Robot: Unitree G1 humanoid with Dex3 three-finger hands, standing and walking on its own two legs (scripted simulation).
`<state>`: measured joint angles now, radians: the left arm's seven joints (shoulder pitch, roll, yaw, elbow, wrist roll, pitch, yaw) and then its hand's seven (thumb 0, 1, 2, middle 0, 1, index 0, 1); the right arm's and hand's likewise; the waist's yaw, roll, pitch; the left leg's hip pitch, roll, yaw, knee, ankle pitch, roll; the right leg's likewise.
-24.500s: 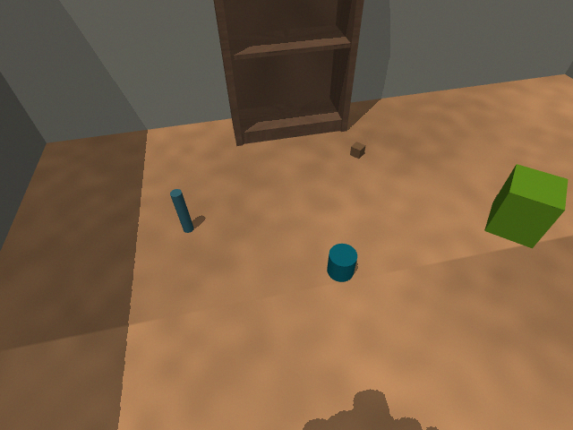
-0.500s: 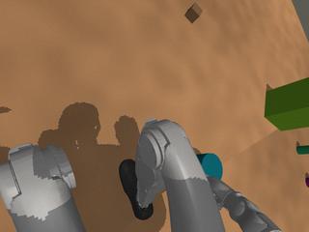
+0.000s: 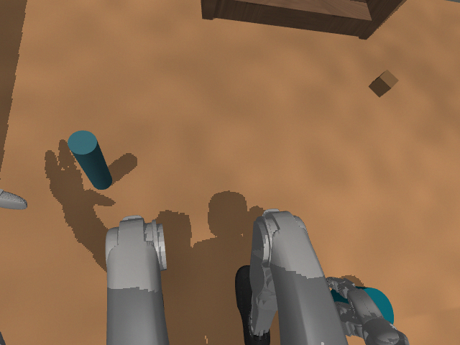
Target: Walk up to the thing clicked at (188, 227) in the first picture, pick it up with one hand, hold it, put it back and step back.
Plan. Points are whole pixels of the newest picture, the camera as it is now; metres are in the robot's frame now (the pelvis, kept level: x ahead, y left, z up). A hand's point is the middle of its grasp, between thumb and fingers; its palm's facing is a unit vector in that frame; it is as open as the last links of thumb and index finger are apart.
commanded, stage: home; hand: left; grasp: from the side
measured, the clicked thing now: (94, 165) +0.46 +0.28 -0.25
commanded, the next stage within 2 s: none
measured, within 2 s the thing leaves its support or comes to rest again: neither
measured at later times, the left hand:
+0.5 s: hand out of the picture +0.28 +0.30 +0.11, palm faces +0.27 -0.85 -0.45, open 17.3 cm
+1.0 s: hand out of the picture +0.23 +0.21 +0.30, palm faces +0.26 -0.92 -0.31, open 17.5 cm
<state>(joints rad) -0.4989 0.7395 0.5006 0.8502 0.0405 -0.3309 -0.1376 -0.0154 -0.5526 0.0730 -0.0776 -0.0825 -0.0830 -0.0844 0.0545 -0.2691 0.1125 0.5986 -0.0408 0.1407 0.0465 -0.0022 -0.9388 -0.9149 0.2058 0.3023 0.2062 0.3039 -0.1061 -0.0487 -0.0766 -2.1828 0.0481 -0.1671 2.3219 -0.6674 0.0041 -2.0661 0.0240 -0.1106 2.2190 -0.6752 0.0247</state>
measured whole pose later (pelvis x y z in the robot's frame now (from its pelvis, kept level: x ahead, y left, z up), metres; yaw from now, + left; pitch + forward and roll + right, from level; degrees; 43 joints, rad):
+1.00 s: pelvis +0.09 +0.00 +0.35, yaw +9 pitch +9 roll -2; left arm 0.45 0.22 -0.02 0.00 -0.02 0.29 0.17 -0.01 -0.54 0.05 -0.05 -0.05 -0.06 -0.06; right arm 0.29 -0.20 0.02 0.48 0.04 -0.05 -0.18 0.01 -0.89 -0.90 0.20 0.30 0.20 0.30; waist -0.03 0.05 -0.16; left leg -0.71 0.05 -0.03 1.02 -0.48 -0.01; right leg -0.64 0.00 -0.04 0.96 -0.48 0.01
